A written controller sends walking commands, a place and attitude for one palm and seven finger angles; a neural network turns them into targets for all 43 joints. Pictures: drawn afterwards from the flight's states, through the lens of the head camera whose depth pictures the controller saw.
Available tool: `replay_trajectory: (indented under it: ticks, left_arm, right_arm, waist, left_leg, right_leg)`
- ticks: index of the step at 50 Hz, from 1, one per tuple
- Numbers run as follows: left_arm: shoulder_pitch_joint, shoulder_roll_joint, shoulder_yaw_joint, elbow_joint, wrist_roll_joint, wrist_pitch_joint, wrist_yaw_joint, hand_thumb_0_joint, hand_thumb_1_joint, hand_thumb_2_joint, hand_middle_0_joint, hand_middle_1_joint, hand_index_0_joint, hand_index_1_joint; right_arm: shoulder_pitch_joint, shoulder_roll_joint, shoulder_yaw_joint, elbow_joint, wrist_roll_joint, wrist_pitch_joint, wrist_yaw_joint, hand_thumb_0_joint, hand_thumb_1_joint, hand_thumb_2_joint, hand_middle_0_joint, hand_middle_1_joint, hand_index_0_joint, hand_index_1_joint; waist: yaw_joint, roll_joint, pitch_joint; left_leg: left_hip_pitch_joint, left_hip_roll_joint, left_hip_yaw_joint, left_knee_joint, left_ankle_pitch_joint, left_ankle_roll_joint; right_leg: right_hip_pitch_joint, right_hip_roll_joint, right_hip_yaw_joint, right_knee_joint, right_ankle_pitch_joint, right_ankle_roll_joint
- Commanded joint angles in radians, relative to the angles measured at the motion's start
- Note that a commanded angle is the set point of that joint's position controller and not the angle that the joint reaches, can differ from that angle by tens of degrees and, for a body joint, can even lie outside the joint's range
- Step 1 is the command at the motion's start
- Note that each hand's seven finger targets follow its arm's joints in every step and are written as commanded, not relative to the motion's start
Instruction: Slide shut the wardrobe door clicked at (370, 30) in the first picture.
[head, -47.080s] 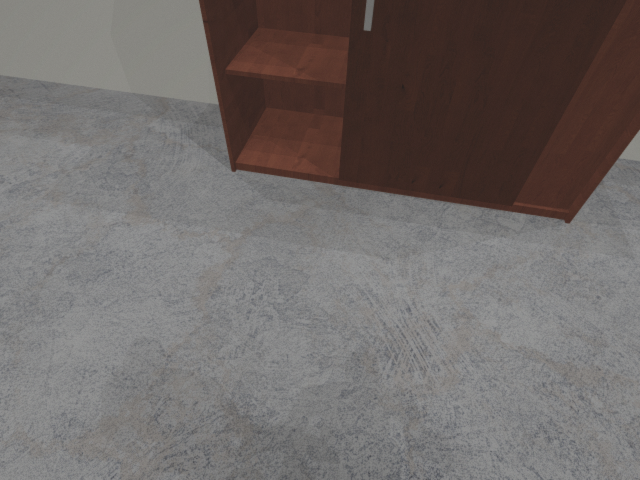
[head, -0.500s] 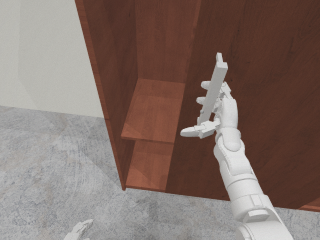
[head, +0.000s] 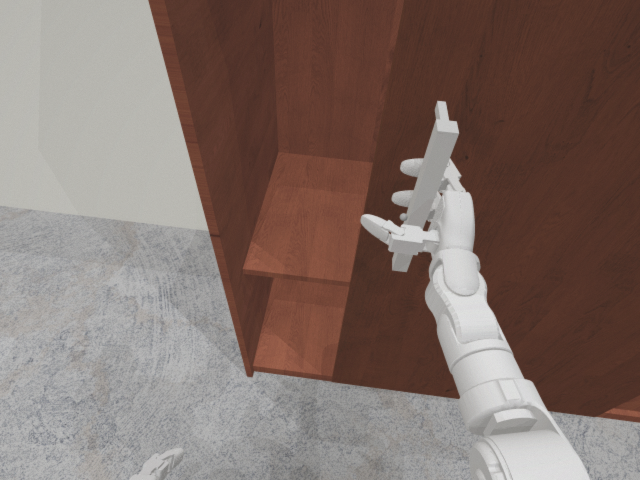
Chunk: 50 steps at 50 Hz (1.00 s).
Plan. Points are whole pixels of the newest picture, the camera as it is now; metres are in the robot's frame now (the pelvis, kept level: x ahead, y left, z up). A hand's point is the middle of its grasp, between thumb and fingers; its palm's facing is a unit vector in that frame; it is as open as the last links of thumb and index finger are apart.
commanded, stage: grip the handle and tug to test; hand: right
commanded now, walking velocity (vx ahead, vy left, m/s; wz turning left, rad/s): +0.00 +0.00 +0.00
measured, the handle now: (417, 197) +0.47 -0.08 +0.11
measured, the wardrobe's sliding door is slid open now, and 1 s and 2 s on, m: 0.25 0.25 0.25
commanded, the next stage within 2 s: tug the door sideways, standing still in 1.02 s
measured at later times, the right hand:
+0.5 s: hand (404, 216) +0.41 -0.05 +0.13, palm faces +0.00 +1.00 +0.00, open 5.6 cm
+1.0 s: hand (403, 217) +0.41 -0.05 +0.13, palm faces +0.01 +1.00 -0.01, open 5.8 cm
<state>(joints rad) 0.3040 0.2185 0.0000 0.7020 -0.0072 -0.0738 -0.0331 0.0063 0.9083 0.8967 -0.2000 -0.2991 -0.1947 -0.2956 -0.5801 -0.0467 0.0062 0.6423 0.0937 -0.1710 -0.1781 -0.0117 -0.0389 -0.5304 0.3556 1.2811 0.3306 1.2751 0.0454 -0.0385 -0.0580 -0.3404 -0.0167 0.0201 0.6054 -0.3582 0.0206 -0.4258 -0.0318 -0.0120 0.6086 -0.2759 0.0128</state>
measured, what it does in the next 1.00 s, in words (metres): stands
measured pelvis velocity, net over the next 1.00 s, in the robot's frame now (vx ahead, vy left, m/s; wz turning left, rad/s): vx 0.03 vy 0.01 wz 0.01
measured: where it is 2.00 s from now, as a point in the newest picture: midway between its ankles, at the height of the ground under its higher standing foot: outside the picture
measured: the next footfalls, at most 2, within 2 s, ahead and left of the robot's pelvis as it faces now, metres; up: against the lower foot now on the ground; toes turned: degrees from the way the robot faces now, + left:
none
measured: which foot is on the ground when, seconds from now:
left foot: down 0.00-1.00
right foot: down 0.00-1.00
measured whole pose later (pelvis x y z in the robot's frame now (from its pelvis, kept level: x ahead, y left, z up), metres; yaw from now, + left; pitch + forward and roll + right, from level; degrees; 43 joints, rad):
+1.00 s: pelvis +0.03 +0.01 +0.00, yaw +1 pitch +6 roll +0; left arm 0.29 0.21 0.00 0.62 -0.01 -0.03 -0.05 0.01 0.91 0.90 -0.20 -0.30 -0.19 -0.30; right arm -0.38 -0.04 0.03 0.34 0.10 -0.03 -0.17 0.01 -0.75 -0.78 0.34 1.40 0.31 1.40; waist 0.03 -0.04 -0.08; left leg -0.28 -0.02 0.01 0.56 -0.38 0.03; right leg -0.36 -0.04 -0.02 0.57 -0.30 0.02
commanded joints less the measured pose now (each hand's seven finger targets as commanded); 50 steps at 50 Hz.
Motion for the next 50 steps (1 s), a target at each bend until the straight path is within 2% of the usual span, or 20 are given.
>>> replay_trajectory:
  ticks: [1,3,4,6,7,10,17,20,21,23,24,25,29,31,34,38,40,42,45,50]
  left_arm:
    - [-0.014,0.111,0.038,-0.117,-0.003,-0.04,0.013,0.0,0.9,0.9,-0.2,-0.3,-0.2,-0.3]
    - [-0.02,0.108,0.038,-0.122,-0.005,-0.04,0.013,0.0,0.9,0.9,-0.2,-0.3,-0.2,-0.3]
    - [-0.019,0.108,0.037,-0.127,-0.004,-0.041,0.011,0.0,0.9,0.9,-0.2,-0.3,-0.2,-0.3]
    - [-0.017,0.112,0.04,-0.123,-0.004,-0.039,0.013,0.0,0.9,0.9,-0.2,-0.3,-0.2,-0.3]
    - [-0.02,0.108,0.038,-0.13,-0.003,-0.04,0.011,0.0,0.9,0.9,-0.2,-0.3,-0.2,-0.3]
    - [-0.02,0.106,0.041,-0.134,-0.004,-0.041,0.01,0.0,0.9,0.9,-0.2,-0.3,-0.2,-0.3]
    - [-0.032,0.104,0.042,-0.156,-0.004,-0.038,0.004,0.0,0.9,0.9,-0.2,-0.3,-0.2,-0.3]
    - [-0.034,0.102,0.039,-0.156,-0.006,-0.033,0.006,0.0,0.9,0.9,-0.2,-0.3,-0.2,-0.3]
    - [-0.033,0.105,0.042,-0.153,-0.006,-0.032,0.008,0.0,0.9,0.9,-0.2,-0.3,-0.2,-0.3]
    - [-0.037,0.104,0.04,-0.158,-0.006,-0.029,0.008,0.0,0.9,0.9,-0.2,-0.3,-0.2,-0.3]
    - [-0.038,0.102,0.039,-0.162,-0.005,-0.029,0.008,0.0,0.9,0.9,-0.2,-0.3,-0.2,-0.3]
    - [-0.038,0.102,0.042,-0.16,-0.006,-0.028,0.01,0.0,0.9,0.9,-0.2,-0.3,-0.2,-0.3]
    - [-0.04,0.099,0.04,-0.162,-0.006,-0.022,0.007,0.0,0.9,0.9,-0.2,-0.3,-0.2,-0.3]
    - [-0.038,0.103,0.041,-0.161,-0.004,-0.019,0.009,0.0,0.9,0.9,-0.2,-0.3,-0.2,-0.3]
    - [-0.047,0.099,0.04,-0.172,-0.006,-0.015,0.01,0.0,0.9,0.9,-0.2,-0.3,-0.2,-0.3]
    - [-0.052,0.096,0.038,-0.185,-0.007,-0.011,0.005,0.0,0.9,0.9,-0.2,-0.3,-0.2,-0.3]
    - [-0.054,0.096,0.04,-0.194,-0.005,-0.009,0.005,0.0,0.9,0.9,-0.2,-0.3,-0.2,-0.3]
    - [-0.065,0.09,0.039,-0.209,-0.007,-0.009,-0.001,0.0,0.9,0.9,-0.2,-0.3,-0.2,-0.3]
    - [-0.069,0.09,0.041,-0.222,-0.007,-0.006,-0.002,0.0,0.9,0.9,-0.2,-0.3,-0.2,-0.3]
    - [-0.095,0.082,0.038,-0.256,-0.009,-0.002,-0.012,0.0,0.9,0.9,-0.2,-0.3,-0.2,-0.3]
  right_arm:
    - [-0.469,-0.04,0.013,-0.219,-0.012,-0.061,0.013,0.0,-0.48,-0.72,0.405,1.34,0.405,1.34]
    - [-0.428,-0.037,0.009,-0.223,-0.008,-0.06,0.018,0.0,-0.573,-0.76,0.415,1.353,0.415,1.353]
    - [-0.434,-0.022,0.021,-0.232,-0.002,-0.057,0.021,0.0,-0.62,-0.78,0.42,1.36,0.42,1.36]
    - [-0.425,-0.062,-0.013,-0.231,-0.003,-0.059,0.019,0.0,-0.713,-0.82,0.43,1.373,0.43,1.373]
    - [-0.419,-0.036,0.009,-0.246,-0.002,-0.058,0.023,0.0,-0.76,-0.84,0.435,1.38,0.435,1.38]
    - [-0.397,-0.051,-0.007,-0.268,-0.001,-0.058,0.025,0.0,-0.9,-0.9,0.45,1.4,0.45,1.4]
    - [-0.331,-0.039,0.01,-0.331,-0.002,-0.049,0.032,0.0,-0.9,-0.9,0.45,1.4,0.45,1.4]
    - [-0.358,-0.021,0.033,-0.342,-0.006,-0.037,0.033,0.0,-0.9,-0.9,0.45,1.4,0.45,1.4]
    - [-0.346,-0.052,0.006,-0.335,-0.007,-0.035,0.028,0.0,-0.9,-0.9,0.45,1.4,0.45,1.4]
    - [-0.315,-0.058,-0.003,-0.341,-0.006,-0.029,0.03,0.0,-0.9,-0.9,0.45,1.4,0.45,1.4]
    - [-0.335,-0.034,0.023,-0.363,-0.005,-0.027,0.033,0.0,-0.9,-0.9,0.45,1.4,0.45,1.4]
    - [-0.318,-0.043,0.011,-0.362,-0.006,-0.024,0.033,0.0,-0.9,-0.9,0.45,1.4,0.45,1.4]
    - [-0.321,-0.016,0.045,-0.381,-0.009,-0.014,0.034,0.0,-0.9,-0.9,0.45,1.4,0.45,1.4]
    - [-0.306,-0.033,0.027,-0.365,-0.009,-0.007,0.029,0.0,-0.9,-0.9,0.45,1.4,0.45,1.4]
    - [-0.272,-0.017,0.042,-0.392,-0.009,0.002,0.037,0.0,-0.9,-0.9,0.45,1.4,0.45,1.4]
    - [-0.225,0.0,0.063,-0.427,-0.009,0.015,0.04,0.0,-0.9,-0.9,0.45,1.4,0.45,1.4]
    - [-0.175,0.001,0.062,-0.442,-0.011,0.022,0.041,0.0,-0.9,-0.9,0.45,1.4,0.45,1.4]
    - [-0.13,0.036,0.096,-0.475,-0.008,0.028,0.047,0.0,-0.9,-0.9,0.45,1.4,0.45,1.4]
    - [-0.106,0.037,0.107,-0.543,-0.009,0.035,0.049,0.0,-0.9,-0.9,0.45,1.4,0.45,1.4]
    - [0.07,0.037,0.117,-0.657,-0.004,0.054,0.062,0.0,-0.9,-0.9,0.45,1.4,0.45,1.4]
  waist:
    - [0.024,0.102,-0.282]
    - [0.012,0.075,-0.297]
    - [0.016,0.089,-0.296]
    - [0.011,0.118,-0.301]
    - [0.012,0.096,-0.301]
    - [0.005,0.097,-0.315]
    - [-0.005,0.091,-0.318]
    - [0.008,0.082,-0.298]
    - [0.0,0.089,-0.295]
    - [-0.008,0.084,-0.307]
    - [0.003,0.092,-0.305]
    - [-0.001,0.098,-0.313]
    - [0.005,0.063,-0.305]
    - [0.001,0.108,-0.293]
    - [-0.004,0.093,-0.312]
    - [-0.012,0.068,-0.311]
    - [-0.02,0.093,-0.326]
    - [-0.025,0.075,-0.317]
    - [-0.025,0.095,-0.334]
    - [-0.05,0.094,-0.348]
  left_leg:
    - [-0.008,-0.027,0.019,-0.093,0.362,-0.012]
    - [0.001,-0.027,0.017,-0.087,0.384,-0.01]
    - [0.003,-0.027,0.019,-0.087,0.396,-0.013]
    - [0.023,-0.026,0.016,-0.088,0.407,-0.014]
    - [0.021,-0.027,0.017,-0.086,0.415,-0.014]
    - [0.032,-0.026,0.018,-0.08,0.445,-0.014]
    - [0.055,-0.026,0.02,-0.076,0.488,-0.013]
    - [0.034,-0.026,0.02,-0.08,0.477,-0.015]
    - [0.047,-0.025,0.015,-0.084,0.481,-0.013]
    - [0.058,-0.025,0.015,-0.081,0.492,-0.013]
    - [0.058,-0.023,0.016,-0.081,0.508,-0.016]
    - [0.059,-0.024,0.017,-0.078,0.519,-0.016]
    - [0.042,-0.024,0.019,-0.079,0.514,-0.014]
    - [0.056,-0.024,0.018,-0.084,0.512,-0.015]
    - [0.065,-0.021,0.018,-0.08,0.532,-0.016]
    - [0.073,-0.02,0.02,-0.077,0.552,-0.014]
    - [0.093,-0.019,0.024,-0.07,0.587,-0.015]
    - [0.098,-0.018,0.026,-0.07,0.605,-0.013]
    - [0.111,-0.018,0.028,-0.065,0.629,-0.015]
    - [0.175,-0.003,0.026,-0.057,0.766,-0.023]
  right_leg:
    - [0.244,0.038,-0.005,-0.03,0.229,-0.045]
    - [0.25,0.039,-0.011,-0.027,0.244,-0.044]
    - [0.248,0.041,-0.011,-0.027,0.249,-0.046]
    - [0.239,0.039,-0.009,-0.027,0.257,-0.047]
    - [0.241,0.042,-0.013,-0.029,0.258,-0.047]
    - [0.253,0.039,-0.015,-0.025,0.285,-0.046]
    - [0.259,0.039,-0.019,-0.023,0.319,-0.046]
    - [0.266,0.038,-0.021,-0.025,0.31,-0.047]
    - [0.26,0.038,-0.021,-0.022,0.316,-0.046]
    - [0.258,0.041,-0.023,-0.025,0.316,-0.046]
    - [0.264,0.041,-0.023,-0.025,0.326,-0.048]
    - [0.269,0.038,-0.023,-0.022,0.339,-0.048]
    - [0.286,0.038,-0.021,-0.019,0.351,-0.046]
    - [0.266,0.039,-0.018,-0.021,0.34,-0.048]
    - [0.277,0.04,-0.022,-0.023,0.351,-0.048]
    - [0.285,0.041,-0.021,-0.02,0.373,-0.047]
    - [0.287,0.038,-0.021,-0.021,0.4,-0.046]
    - [0.292,0.038,-0.021,-0.018,0.422,-0.047]
    - [0.311,0.035,-0.021,-0.019,0.446,-0.047]
    - [0.321,0.035,-0.03,-0.017,0.521,-0.047]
